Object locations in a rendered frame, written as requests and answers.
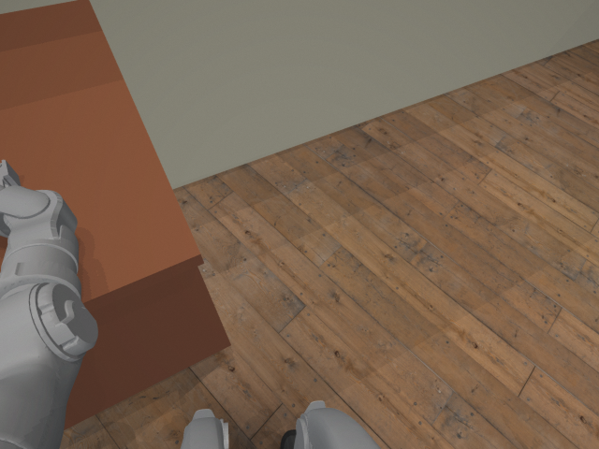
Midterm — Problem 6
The right robot thigh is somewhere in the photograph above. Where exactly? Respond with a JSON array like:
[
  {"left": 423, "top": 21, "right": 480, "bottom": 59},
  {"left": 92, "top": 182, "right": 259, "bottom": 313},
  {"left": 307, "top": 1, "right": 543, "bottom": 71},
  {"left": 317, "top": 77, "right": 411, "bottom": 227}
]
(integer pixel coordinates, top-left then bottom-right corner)
[{"left": 296, "top": 408, "right": 381, "bottom": 449}]

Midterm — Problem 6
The left robot upper arm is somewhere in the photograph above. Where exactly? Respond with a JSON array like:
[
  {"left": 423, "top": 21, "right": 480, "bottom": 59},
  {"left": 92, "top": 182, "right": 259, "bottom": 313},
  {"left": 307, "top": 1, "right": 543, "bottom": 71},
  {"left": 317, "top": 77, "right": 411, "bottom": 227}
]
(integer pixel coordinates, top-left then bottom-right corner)
[{"left": 0, "top": 282, "right": 98, "bottom": 449}]

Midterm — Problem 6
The left robot hand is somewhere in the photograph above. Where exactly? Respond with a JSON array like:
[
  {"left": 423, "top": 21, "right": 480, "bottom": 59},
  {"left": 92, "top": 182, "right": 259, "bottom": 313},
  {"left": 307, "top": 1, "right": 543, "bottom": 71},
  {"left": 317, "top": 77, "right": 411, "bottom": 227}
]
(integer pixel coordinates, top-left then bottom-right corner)
[{"left": 0, "top": 160, "right": 21, "bottom": 191}]

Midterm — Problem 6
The left robot shin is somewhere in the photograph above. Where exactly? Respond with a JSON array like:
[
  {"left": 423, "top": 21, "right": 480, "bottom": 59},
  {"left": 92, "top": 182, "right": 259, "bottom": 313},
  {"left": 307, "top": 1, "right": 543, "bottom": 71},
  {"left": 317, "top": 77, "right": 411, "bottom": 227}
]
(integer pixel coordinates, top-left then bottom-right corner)
[{"left": 183, "top": 409, "right": 215, "bottom": 436}]

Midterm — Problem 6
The robot left forearm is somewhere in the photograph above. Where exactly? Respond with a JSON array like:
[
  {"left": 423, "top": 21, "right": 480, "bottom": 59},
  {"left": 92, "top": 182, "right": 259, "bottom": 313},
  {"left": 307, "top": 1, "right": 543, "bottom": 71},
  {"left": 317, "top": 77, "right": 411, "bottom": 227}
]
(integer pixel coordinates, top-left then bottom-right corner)
[{"left": 0, "top": 185, "right": 81, "bottom": 300}]

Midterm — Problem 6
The counter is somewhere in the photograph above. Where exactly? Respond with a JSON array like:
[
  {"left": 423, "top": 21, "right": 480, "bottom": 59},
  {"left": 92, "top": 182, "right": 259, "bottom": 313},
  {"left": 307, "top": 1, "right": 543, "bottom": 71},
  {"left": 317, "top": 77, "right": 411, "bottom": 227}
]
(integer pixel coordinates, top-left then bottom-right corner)
[{"left": 0, "top": 0, "right": 231, "bottom": 430}]

